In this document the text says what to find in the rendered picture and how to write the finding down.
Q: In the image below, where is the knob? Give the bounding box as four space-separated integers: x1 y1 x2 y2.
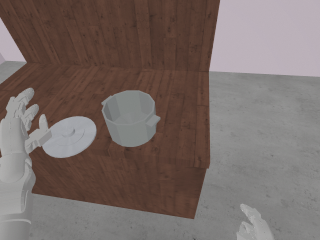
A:
60 125 75 138

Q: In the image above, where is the table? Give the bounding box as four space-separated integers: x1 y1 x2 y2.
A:
0 0 220 219

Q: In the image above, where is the robot left forearm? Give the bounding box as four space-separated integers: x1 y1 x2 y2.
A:
0 153 36 240

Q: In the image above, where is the pot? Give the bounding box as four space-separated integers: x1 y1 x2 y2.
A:
101 90 161 147

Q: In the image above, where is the lid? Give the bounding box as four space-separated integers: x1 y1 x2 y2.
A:
42 116 97 158

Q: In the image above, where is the robot right hand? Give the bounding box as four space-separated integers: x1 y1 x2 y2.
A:
236 203 275 240

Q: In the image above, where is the robot left hand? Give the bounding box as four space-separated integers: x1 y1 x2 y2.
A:
0 87 52 157

